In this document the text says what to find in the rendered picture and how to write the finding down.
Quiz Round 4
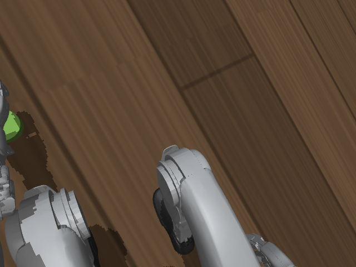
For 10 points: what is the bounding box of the right robot foot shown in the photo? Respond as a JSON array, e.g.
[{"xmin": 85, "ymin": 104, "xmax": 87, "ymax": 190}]
[{"xmin": 153, "ymin": 188, "xmax": 195, "ymax": 255}]

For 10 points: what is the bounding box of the right robot hand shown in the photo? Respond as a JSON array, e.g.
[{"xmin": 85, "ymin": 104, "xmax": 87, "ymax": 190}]
[{"xmin": 246, "ymin": 233, "xmax": 295, "ymax": 267}]

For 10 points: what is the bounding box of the left robot foot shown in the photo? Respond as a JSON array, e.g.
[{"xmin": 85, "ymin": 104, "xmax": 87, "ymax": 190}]
[{"xmin": 87, "ymin": 229, "xmax": 101, "ymax": 267}]

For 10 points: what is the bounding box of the tin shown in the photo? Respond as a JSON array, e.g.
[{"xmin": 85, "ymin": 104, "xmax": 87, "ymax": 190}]
[{"xmin": 3, "ymin": 111, "xmax": 24, "ymax": 143}]

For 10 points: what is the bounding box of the left robot hand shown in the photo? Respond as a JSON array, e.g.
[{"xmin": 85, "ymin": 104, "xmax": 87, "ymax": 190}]
[{"xmin": 0, "ymin": 80, "xmax": 14, "ymax": 156}]

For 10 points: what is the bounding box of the left robot arm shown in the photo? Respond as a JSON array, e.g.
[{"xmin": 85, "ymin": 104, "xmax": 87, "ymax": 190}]
[{"xmin": 0, "ymin": 127, "xmax": 16, "ymax": 267}]

